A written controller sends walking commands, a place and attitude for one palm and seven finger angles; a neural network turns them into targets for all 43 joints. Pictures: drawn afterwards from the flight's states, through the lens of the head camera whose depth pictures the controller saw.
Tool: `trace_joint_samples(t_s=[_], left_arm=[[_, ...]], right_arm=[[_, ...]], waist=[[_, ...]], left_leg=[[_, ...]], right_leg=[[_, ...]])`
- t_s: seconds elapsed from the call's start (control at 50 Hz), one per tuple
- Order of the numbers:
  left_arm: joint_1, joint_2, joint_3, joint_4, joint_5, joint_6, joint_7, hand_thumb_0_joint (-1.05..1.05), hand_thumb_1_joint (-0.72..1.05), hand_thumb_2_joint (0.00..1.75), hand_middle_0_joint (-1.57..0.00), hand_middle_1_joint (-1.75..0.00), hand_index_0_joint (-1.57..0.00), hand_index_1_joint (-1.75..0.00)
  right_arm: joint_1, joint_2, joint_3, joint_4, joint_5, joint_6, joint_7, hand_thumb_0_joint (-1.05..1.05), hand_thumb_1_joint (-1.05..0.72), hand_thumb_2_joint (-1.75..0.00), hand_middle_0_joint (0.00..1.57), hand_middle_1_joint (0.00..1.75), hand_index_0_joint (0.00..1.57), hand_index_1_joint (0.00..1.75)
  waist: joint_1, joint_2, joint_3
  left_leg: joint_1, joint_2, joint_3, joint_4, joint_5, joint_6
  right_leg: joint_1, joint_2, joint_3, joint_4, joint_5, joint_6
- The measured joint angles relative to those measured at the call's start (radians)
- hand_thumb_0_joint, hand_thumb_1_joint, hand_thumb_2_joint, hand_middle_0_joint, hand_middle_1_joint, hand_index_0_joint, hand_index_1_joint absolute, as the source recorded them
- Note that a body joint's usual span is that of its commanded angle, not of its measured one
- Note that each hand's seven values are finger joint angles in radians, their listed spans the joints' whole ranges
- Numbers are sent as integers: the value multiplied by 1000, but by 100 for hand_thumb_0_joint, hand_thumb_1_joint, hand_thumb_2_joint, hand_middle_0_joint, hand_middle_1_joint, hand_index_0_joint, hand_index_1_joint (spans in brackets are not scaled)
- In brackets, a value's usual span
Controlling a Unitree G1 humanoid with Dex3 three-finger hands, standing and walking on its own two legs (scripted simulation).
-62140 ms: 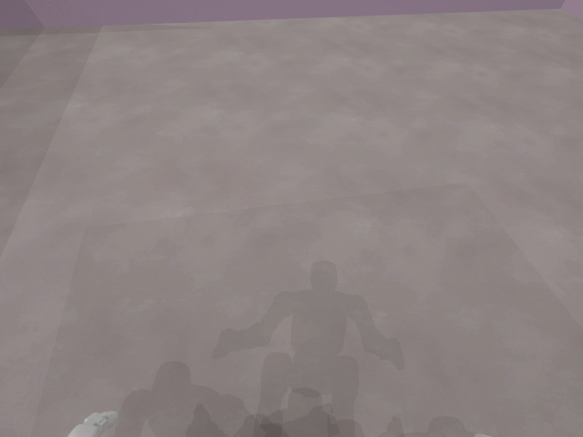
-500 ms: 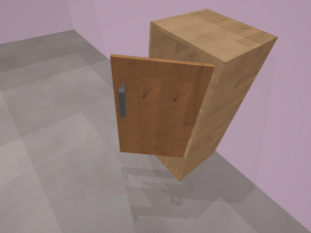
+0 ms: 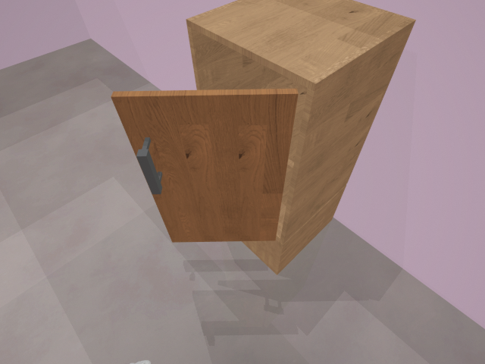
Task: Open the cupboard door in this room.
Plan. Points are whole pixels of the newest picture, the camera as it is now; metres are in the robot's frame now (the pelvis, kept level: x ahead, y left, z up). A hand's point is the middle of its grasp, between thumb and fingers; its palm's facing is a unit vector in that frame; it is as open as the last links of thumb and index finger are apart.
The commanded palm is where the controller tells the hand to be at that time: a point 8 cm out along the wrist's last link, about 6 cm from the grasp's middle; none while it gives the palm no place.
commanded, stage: come to a stop and stand still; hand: left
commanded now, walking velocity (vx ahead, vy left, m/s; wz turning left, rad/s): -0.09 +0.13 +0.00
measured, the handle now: (152, 166) +0.53 +0.22 -0.03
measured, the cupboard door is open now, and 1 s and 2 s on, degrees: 47 47 47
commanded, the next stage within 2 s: look again from close up in 1.28 s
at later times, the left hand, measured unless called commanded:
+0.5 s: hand out of the picture -0.03 +0.21 -0.17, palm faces +0.06 -0.98 -0.21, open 7.4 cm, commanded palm none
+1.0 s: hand out of the picture -0.13 +0.17 -0.17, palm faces +0.05 -0.99 -0.13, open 7.4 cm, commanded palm none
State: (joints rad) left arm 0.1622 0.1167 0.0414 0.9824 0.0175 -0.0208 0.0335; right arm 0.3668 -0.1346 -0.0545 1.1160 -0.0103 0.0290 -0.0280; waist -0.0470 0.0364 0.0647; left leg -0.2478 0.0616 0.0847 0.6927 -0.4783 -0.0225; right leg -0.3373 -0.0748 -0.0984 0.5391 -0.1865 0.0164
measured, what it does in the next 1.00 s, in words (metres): steps on the spot: right foot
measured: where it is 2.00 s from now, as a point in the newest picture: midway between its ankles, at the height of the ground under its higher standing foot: outside the picture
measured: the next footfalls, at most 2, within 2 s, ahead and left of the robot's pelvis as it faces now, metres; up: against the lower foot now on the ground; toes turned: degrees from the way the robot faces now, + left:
right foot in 0.48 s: -0.04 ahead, -0.09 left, +0.00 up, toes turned -5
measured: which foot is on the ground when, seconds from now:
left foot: down 0.00-1.00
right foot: down 0.00-0.16, up 0.18-0.46, down 0.48-1.00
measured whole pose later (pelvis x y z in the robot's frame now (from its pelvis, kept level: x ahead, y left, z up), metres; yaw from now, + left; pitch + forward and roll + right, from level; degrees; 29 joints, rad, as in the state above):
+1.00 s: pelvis -0.09 +0.03 +0.01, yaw +0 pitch -2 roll +0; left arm 0.38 0.09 0.01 1.12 0.02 0.00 0.04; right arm 0.34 -0.11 -0.02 1.15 -0.02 0.03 -0.02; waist -0.01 -0.01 0.02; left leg -0.24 -0.03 0.15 0.36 -0.11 0.09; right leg -0.17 -0.02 -0.05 0.43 -0.23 0.00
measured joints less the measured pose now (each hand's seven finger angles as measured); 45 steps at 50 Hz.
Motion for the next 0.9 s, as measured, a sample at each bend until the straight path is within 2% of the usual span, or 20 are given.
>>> trace_joint_samples(t_s=[0.06,0.12,0.14,0.16,0.18,0.22,0.28,0.32,0.36,0.42,0.48,0.52,0.58,0.64,0.76,0.9], left_arm=[[-30,-5,2,-19,8,9,7,-1,93,90,-20,-30,-20,-29],[-40,2,5,-29,12,27,9,-1,93,90,-20,-30,-20,-30],[-38,7,8,-30,11,34,9,-1,92,90,-20,-30,-20,-30],[-34,18,15,-30,7,42,9,-1,92,90,-20,-30,-20,-30],[-27,27,24,-29,2,52,10,-1,92,90,-20,-30,-20,-30],[-10,42,30,-22,5,73,10,-1,93,90,-20,-30,-20,-30],[18,54,34,-9,9,80,3,-1,92,90,-20,-30,-20,-29],[39,58,32,-1,8,74,2,0,92,90,-20,-30,-20,-29],[60,59,27,10,7,71,3,0,92,90,-20,-30,-20,-29],[84,55,16,33,4,71,3,0,91,90,-20,-30,-20,-29],[106,48,4,53,2,62,6,0,91,90,-20,-30,-19,-29],[116,31,-5,74,2,50,10,1,91,90,-20,-30,-19,-29],[142,11,-25,95,1,37,7,1,91,90,-20,-30,-19,-29],[158,3,-34,111,-1,31,8,1,91,90,-20,-30,-20,-29],[172,-9,-42,125,1,31,6,1,90,90,-20,-30,-20,-29],[195,-24,-39,126,4,25,5,1,90,90,-20,-30,-20,-29]], right_arm=[[-50,-9,-6,-29,1,9,1,0,-91,-90,20,30,20,30],[-90,-17,-12,-65,0,4,3,0,-92,-90,20,30,20,30],[-100,-17,-13,-76,0,-2,4,0,-92,-90,20,30,20,30],[-110,-11,-13,-83,-2,-7,3,0,-92,-90,20,30,20,30],[-113,-5,-12,-93,-6,-11,4,0,-92,-90,20,30,20,30],[-113,3,-8,-110,-14,-15,4,0,-92,-90,20,30,20,30],[-120,11,0,-119,-18,-15,-5,0,-92,-90,20,30,20,30],[-128,6,2,-119,-17,-17,-9,0,-93,-90,20,30,20,30],[-137,1,6,-118,-16,-21,-9,0,-94,-90,20,30,20,30],[-149,-4,9,-115,-14,-26,-9,0,-94,-90,20,30,20,30],[-151,-7,13,-104,-9,-26,-6,0,-94,-90,20,30,20,30],[-158,-17,10,-85,0,-22,-7,0,-94,-90,20,30,20,30],[-154,-30,12,-64,0,-17,-3,0,-95,-90,20,30,20,30],[-139,-30,20,-37,-1,-17,2,0,-95,-90,20,30,20,30],[-92,-9,34,8,-3,-7,9,0,-93,-90,20,30,20,30],[-42,15,33,33,-5,0,10,0,-92,-90,20,30,20,30]], waist=[[18,-19,16],[30,-41,18],[32,-51,17],[37,-77,18],[42,-93,12],[43,-101,-9],[47,-95,-30],[54,-90,-33],[58,-83,-32],[58,-73,-25],[59,-67,-26],[62,-44,-23],[52,-23,-26],[48,-29,-32],[46,-53,-46],[43,-53,-46]], left_leg=[[-50,-22,-2,80,-11,-6],[-47,-36,12,14,54,-7],[-31,-41,19,-40,113,5],[-23,-54,32,-53,143,37],[-18,-62,43,-58,148,65],[-8,-67,50,-89,153,99],[11,-78,51,-170,196,112],[21,-87,54,-214,225,118],[26,-95,57,-244,246,123],[27,-105,63,-267,265,128],[11,-117,71,-256,271,127],[3,-107,74,-241,267,122],[21,-100,71,-274,292,115],[39,-100,71,-297,312,115],[45,-99,67,-327,343,110],[21,-98,61,-335,366,107]], right_leg=[[0,-3,-10,-5,11,-2],[-13,-5,-12,6,18,7],[-22,-8,-9,22,14,13],[-30,-19,4,42,7,13],[-41,-20,20,70,-47,10],[-71,3,62,181,-161,3],[-92,31,101,353,-177,-3],[-71,38,104,383,-178,3],[-25,37,93,339,-195,11],[65,34,71,191,-222,15],[162,33,64,-9,-130,7],[193,42,63,-77,-130,-1],[204,51,61,-100,-104,-4],[216,53,62,-111,-89,-5],[214,56,57,-122,-68,-10],[187,57,50,-120,-49,-12]])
